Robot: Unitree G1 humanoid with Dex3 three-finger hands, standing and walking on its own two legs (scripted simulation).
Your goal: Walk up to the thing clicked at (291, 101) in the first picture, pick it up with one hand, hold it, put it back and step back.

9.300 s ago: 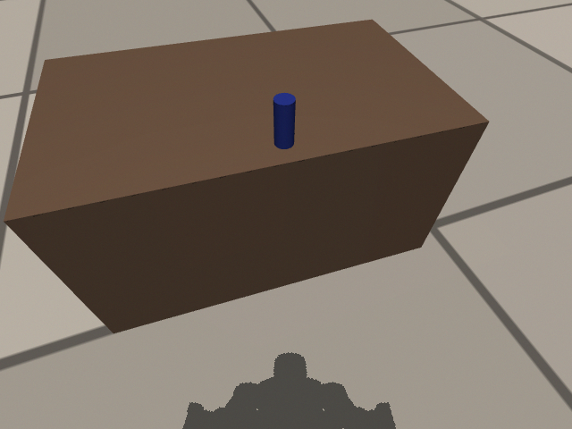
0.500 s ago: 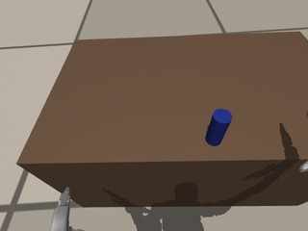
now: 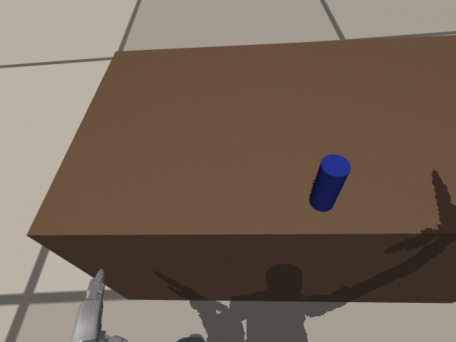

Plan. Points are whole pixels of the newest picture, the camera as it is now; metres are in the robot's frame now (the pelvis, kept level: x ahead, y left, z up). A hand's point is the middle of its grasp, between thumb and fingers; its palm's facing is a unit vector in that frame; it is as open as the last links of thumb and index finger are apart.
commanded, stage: go down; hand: right
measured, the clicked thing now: (327, 184) +0.43 -0.16 -0.03
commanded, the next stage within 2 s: approach in 1.12 s
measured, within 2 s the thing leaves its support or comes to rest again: neither
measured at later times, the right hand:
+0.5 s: hand out of the picture +0.37 -0.36 +0.09, palm faces +0.12 +0.99 +0.01, open 17.5 cm
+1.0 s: hand out of the picture +0.37 -0.36 +0.09, palm faces +0.12 +0.99 +0.01, open 17.5 cm
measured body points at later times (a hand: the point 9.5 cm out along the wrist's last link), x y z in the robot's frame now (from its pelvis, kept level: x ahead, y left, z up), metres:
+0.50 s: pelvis +0.00 +0.00 -0.01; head +0.06 -0.04 +0.44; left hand +0.15 +0.26 -0.06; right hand +0.36 -0.41 +0.09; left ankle +0.03 +0.15 -0.71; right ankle +0.00 -0.13 -0.71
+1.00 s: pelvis +0.00 +0.00 -0.01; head +0.05 -0.03 +0.43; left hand +0.15 +0.26 -0.06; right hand +0.35 -0.41 +0.09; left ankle +0.03 +0.15 -0.71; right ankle +0.00 -0.13 -0.71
